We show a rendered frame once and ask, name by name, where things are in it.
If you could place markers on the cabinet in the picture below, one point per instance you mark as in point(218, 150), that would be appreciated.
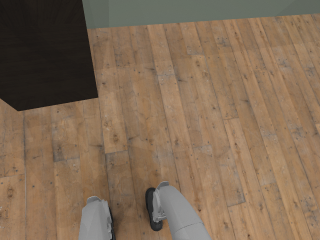
point(45, 55)

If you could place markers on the robot left thigh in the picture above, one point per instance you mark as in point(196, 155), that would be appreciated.
point(94, 221)

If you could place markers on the robot right shin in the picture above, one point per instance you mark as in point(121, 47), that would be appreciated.
point(157, 216)

